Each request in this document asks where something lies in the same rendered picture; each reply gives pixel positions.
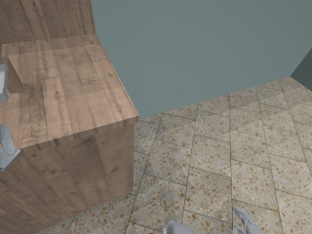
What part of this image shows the robot left hand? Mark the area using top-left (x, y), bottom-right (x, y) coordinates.
top-left (0, 123), bottom-right (20, 172)

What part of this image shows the right robot thigh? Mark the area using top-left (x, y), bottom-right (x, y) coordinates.
top-left (161, 222), bottom-right (195, 234)

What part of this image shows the counter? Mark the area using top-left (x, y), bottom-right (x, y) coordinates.
top-left (0, 0), bottom-right (139, 234)

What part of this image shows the robot right hand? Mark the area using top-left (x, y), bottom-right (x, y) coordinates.
top-left (232, 207), bottom-right (263, 234)

